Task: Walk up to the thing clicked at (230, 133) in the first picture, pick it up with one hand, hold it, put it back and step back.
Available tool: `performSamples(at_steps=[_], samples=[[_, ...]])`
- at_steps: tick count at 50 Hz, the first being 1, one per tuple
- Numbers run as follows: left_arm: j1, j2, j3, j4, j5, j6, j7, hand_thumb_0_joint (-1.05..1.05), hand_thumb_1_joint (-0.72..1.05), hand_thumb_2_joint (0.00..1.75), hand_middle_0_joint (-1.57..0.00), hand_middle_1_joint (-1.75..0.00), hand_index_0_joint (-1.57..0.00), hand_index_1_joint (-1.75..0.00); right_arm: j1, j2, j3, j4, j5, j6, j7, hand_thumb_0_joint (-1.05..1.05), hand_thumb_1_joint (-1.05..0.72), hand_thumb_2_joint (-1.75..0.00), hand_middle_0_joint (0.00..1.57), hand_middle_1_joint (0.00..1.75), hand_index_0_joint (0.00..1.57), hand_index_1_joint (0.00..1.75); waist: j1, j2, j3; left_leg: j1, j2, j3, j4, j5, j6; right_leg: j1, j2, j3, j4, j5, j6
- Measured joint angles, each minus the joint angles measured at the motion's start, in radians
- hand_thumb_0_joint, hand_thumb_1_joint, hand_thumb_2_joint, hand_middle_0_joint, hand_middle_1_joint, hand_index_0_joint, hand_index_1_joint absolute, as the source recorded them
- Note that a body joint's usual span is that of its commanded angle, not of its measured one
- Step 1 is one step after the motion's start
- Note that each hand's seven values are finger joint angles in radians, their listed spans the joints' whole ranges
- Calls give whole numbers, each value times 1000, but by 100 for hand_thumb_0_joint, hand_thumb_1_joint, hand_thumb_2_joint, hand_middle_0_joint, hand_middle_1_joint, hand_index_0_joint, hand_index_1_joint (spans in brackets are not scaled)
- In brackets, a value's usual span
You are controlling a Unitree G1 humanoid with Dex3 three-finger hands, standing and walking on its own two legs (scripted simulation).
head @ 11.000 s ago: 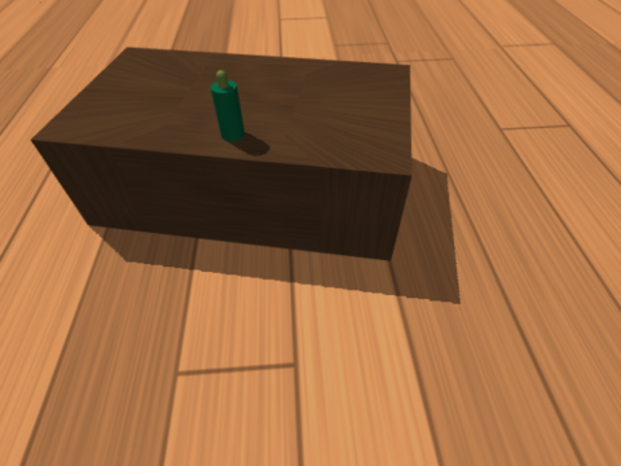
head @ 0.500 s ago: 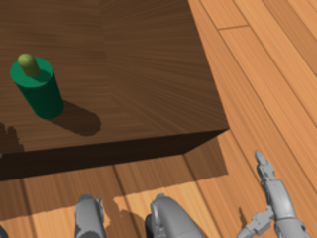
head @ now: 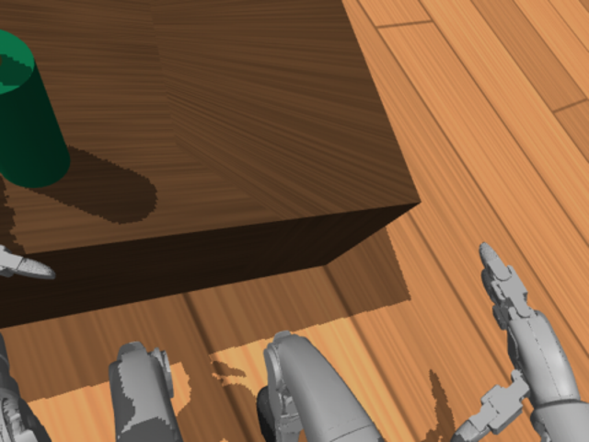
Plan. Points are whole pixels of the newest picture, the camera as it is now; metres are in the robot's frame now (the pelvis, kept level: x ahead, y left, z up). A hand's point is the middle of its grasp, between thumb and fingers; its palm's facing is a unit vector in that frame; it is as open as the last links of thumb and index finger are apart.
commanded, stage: close in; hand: left
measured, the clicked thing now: (5, 105) +0.54 +0.25 +0.00
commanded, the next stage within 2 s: rest palm in 0.22 s
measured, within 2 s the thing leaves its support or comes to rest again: neither
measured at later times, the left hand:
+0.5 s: hand (29, 196) +0.46 +0.24 -0.06, palm faces +0.26 -0.97 +0.00, open 17.5 cm
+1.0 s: hand out of the picture +0.50 +0.27 -0.03, palm faces +0.33 -0.94 +0.00, open 13.3 cm
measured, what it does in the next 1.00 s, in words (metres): stands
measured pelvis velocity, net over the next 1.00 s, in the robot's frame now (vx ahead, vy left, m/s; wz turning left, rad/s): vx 0.01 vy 0.00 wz -0.01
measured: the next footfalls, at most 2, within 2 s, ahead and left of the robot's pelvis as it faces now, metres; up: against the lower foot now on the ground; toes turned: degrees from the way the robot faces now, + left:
none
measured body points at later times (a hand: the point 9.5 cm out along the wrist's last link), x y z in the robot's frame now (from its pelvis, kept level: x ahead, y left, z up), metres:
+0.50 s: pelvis +0.01 +0.00 +0.01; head +0.18 +0.09 +0.41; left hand +0.44 +0.29 -0.05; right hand +0.19 -0.24 +0.11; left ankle +0.08 +0.14 -0.53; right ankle +0.03 -0.15 -0.53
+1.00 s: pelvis +0.01 +0.00 +0.01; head +0.20 +0.09 +0.41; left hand +0.48 +0.31 -0.03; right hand +0.20 -0.24 +0.11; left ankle +0.08 +0.14 -0.53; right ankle +0.03 -0.15 -0.53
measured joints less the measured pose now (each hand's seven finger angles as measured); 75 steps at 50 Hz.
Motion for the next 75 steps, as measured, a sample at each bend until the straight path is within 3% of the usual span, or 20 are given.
performSamples(at_steps=[3,10,15,23,30,33,37,42,52,59,71,75], samples=[[-3,-22,-16,-6,11,22,42,-1,-61,3,-6,-9,-8,-7,4,-8,-2,-20,3,14,4,-1,52,-5,7,5,6,5,-4,18,3,8,1,0,-4,1,3,9,1,0,-8,4,3],[-1,-55,-11,-13,35,31,140,-1,-61,2,-7,-8,-9,-7,13,-3,-16,-45,10,57,14,-1,52,-5,7,5,6,5,2,44,18,23,9,27,-13,-2,15,13,3,26,-13,8,13],[2,-79,-23,-28,41,20,169,-1,-61,3,-7,-8,-8,-6,25,2,-8,-69,9,75,15,-1,52,-5,7,5,6,5,14,35,5,31,11,39,-18,-7,16,14,2,37,-12,4,15],[-4,-111,-77,-12,67,12,210,-1,-61,5,-9,-8,-9,-7,22,-1,-19,-57,9,86,19,-1,52,-5,7,6,6,5,20,31,-7,43,4,32,-27,-9,11,30,-4,28,-22,-3,8],[-36,-78,-36,-5,94,-2,245,-1,-59,9,-22,-16,-22,-15,14,-4,-7,-100,0,108,28,-1,52,-5,7,5,6,5,-1,22,11,31,10,32,-17,-13,7,13,3,31,-8,-6,8],[-61,-55,-20,-6,86,-1,247,-1,-58,12,-29,-21,-29,-21,14,-3,-12,-99,-3,114,32,-1,52,-5,7,5,6,5,-9,20,7,26,11,30,-16,-14,5,9,3,29,-7,-7,7],[-79,-34,-34,9,93,16,226,-1,-56,16,-39,-29,-39,-28,19,2,-16,-77,-3,124,34,-1,51,-5,7,5,6,5,-10,29,-3,31,12,27,-20,-16,5,16,5,26,-17,-6,6],[-110,-29,-35,56,81,47,243,-1,-54,23,-47,-37,-51,-38,17,0,-9,-61,1,140,34,-1,50,-5,7,5,6,5,-3,45,-6,39,12,29,-31,-14,8,26,5,27,-32,-1,7],[-170,12,-30,103,81,28,245,-1,-44,40,-62,-55,-68,-57,4,-11,12,-110,4,132,31,-1,50,-5,7,5,6,5,-6,25,5,33,9,37,-39,-8,12,16,1,34,-35,4,11],[-217,56,-42,114,102,30,244,-1,-34,57,-75,-72,-83,-74,10,-17,2,-115,-2,133,40,-1,50,-6,7,5,6,5,-22,11,5,15,1,22,-34,-5,9,8,-3,19,-36,3,6],[-248,85,-34,142,113,51,256,-2,-62,70,-82,-95,-90,-98,12,-22,7,-138,-2,142,55,-1,50,-6,7,5,6,5,-40,23,13,13,3,23,-38,-8,17,11,-1,20,-52,9,9],[-238,76,-33,131,114,43,245,-1,-61,72,-78,-101,-86,-104,13,-19,7,-138,-1,138,60,-1,51,-6,7,5,6,5,-35,30,10,9,3,27,-31,-14,20,6,-1,24,-47,5,11]])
